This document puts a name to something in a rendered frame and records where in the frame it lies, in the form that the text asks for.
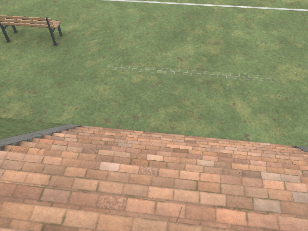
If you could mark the stairs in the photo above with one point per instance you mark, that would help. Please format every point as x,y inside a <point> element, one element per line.
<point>105,179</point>

